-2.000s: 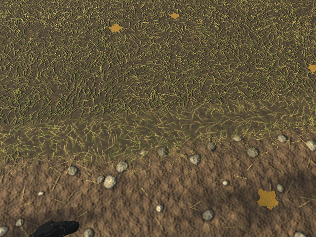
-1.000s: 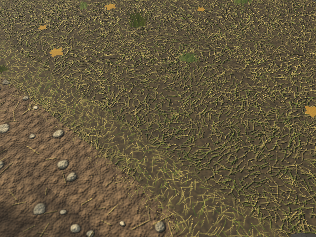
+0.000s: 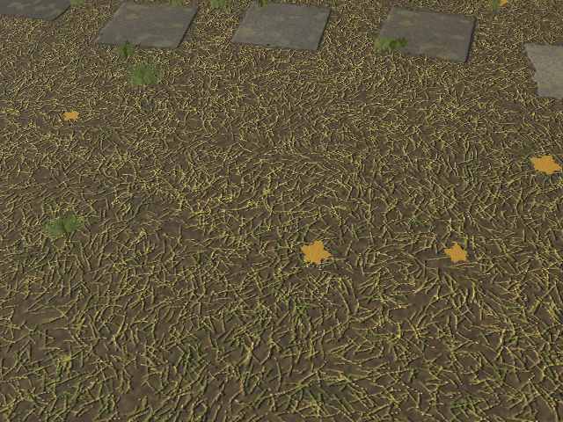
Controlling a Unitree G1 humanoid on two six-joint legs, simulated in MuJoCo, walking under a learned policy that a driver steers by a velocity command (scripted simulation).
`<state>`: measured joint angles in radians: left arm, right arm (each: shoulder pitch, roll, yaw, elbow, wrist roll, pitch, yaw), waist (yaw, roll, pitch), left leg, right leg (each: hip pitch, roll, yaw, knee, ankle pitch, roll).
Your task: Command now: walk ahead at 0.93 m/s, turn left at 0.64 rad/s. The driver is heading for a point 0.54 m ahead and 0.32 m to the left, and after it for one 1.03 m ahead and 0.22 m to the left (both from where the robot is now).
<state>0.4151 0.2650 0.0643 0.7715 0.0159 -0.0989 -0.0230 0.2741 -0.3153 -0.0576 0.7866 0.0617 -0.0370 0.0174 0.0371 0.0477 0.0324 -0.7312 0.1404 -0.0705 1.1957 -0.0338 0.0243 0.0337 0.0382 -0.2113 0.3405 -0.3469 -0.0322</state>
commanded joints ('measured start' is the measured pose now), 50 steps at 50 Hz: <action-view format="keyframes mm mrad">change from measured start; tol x32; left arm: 1 -119 64 13 -72 5 -36 17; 25 -508 35 -31 -335 -28 -31 34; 32 -19 295 70 -239 14 -44 31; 50 -174 204 21 -31 -53 4 14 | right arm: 1 -29 -20 -1 -62 0 -2 4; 8 -81 -61 -18 -152 8 -16 65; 11 544 -219 -96 5 -7 42 17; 18 2 -100 -38 -184 -61 -62 8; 50 -132 -137 -25 -231 -103 -23 -12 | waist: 1 -43 -122 157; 10 -341 -183 -124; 12 -295 332 -11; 16 17 -190 20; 31 112 69 -263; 33 -16 -534 -462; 36 36 -54 -72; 50 -88 -94 -157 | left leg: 1 -24 -20 22 -102 133 17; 9 396 -221 294 -382 21 132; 12 983 -164 -60 -532 113 292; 15 752 80 -779 -1017 -731 388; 23 182 -208 -278 -970 -252 252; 29 502 -137 -408 -744 -230 160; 34 -139 -155 -118 334 -485 -37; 50 695 -109 3 -778 392 66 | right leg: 1 -166 -193 11 -256 458 20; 10 -102 -275 -30 484 1688 60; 12 -670 97 89 1400 -209 50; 13 -928 91 336 1516 -268 27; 30 -182 -24 315 129 279 91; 33 479 -524 1198 16 -3 -201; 36 44 -325 566 29 491 -100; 41 -133 -302 383 -41 852 -168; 50 -251 -142 316 186 667 -36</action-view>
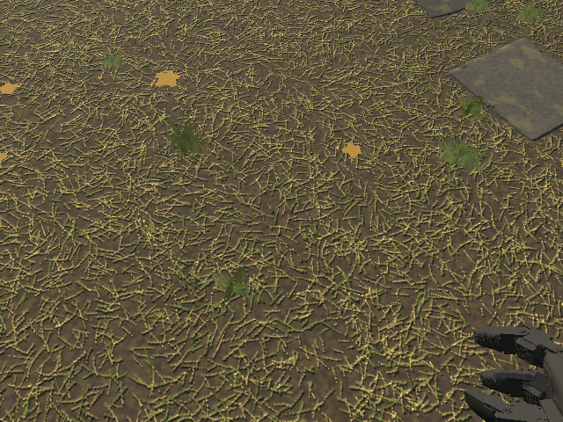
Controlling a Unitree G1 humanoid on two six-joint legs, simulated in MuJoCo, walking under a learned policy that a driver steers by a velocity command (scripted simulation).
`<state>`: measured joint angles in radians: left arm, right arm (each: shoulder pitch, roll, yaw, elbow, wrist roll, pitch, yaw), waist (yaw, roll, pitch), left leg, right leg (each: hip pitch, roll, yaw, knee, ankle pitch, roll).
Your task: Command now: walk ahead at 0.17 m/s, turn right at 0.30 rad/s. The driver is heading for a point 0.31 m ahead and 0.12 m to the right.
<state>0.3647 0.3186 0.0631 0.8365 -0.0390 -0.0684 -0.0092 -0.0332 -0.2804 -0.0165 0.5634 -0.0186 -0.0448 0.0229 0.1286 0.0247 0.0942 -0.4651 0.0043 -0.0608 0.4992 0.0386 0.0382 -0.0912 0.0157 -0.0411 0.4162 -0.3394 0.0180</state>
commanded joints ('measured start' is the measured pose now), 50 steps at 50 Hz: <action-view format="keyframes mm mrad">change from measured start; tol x32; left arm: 1 -125 98 -1 -135 30 -31 -1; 50 -205 62 -14 -271 55 80 35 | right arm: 1 258 -247 -79 -16 -54 -5 -41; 50 185 -123 -34 163 9 -18 -17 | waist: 1 -208 72 -338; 17 -79 97 -200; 21 -82 -403 -120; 50 -128 143 -128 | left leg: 1 682 279 -197 32 848 154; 8 217 297 -40 -213 91 213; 16 254 349 124 -160 5 152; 21 -253 -15 114 642 -730 -131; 50 387 252 -251 -148 90 160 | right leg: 1 -335 -44 105 371 217 -23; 2 -450 -2 111 630 -400 16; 9 -408 -107 47 753 -99 119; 18 -155 -78 -46 228 111 -28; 20 -16 -281 352 -20 589 -179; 32 14 -191 439 -25 380 -211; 37 -106 -226 503 -166 -300 -234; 44 -203 -104 391 32 154 -148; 50 -308 -27 146 214 -93 33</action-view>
